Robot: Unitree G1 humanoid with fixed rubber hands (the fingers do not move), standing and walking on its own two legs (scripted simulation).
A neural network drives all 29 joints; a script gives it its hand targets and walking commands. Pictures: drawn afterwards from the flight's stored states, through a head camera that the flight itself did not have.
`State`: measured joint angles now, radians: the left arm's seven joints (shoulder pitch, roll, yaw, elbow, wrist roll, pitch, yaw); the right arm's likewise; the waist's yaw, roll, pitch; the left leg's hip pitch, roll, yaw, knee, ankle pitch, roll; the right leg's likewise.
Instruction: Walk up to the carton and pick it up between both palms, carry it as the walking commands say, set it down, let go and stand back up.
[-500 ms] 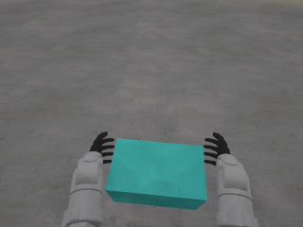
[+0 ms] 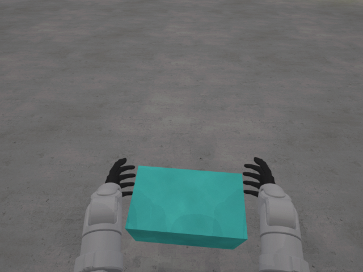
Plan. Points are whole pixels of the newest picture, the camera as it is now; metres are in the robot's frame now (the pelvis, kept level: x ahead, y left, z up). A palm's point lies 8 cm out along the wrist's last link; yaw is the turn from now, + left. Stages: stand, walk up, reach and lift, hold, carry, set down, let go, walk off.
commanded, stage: reach and lift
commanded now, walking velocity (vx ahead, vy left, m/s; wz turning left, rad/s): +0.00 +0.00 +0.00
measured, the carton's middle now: (186, 208) +0.29 +0.00 -0.05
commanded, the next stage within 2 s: hold in 0.56 s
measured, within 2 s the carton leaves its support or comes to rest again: neither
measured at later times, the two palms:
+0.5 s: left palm (113, 192) +0.27 +0.17 +0.04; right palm (267, 192) +0.28 -0.18 +0.05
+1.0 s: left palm (112, 193) +0.27 +0.17 +0.04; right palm (266, 192) +0.28 -0.17 +0.05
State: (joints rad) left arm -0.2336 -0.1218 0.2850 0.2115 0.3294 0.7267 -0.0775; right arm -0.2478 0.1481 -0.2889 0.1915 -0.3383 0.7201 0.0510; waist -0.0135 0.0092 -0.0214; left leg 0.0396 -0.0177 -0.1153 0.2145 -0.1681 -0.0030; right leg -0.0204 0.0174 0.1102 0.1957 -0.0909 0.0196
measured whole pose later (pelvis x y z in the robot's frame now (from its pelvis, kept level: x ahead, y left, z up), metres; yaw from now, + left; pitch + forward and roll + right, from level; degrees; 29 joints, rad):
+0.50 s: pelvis +0.00 +0.00 +0.00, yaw +0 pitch -5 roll +0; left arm -0.21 -0.13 0.27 0.18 0.32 0.73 -0.06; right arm -0.22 0.14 -0.28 0.17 -0.33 0.72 0.06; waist -0.01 0.02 -0.02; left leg 0.04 -0.02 -0.11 0.23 -0.17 0.00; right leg -0.03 0.02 0.10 0.21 -0.10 0.02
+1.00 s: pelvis +0.00 +0.00 +0.00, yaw +0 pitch -5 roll +0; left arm -0.21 -0.13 0.27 0.20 0.31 0.72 -0.06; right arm -0.23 0.14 -0.28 0.17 -0.33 0.71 0.06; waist -0.01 0.01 -0.01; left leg 0.03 -0.02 -0.11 0.24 -0.18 0.00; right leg -0.03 0.02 0.10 0.22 -0.10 0.02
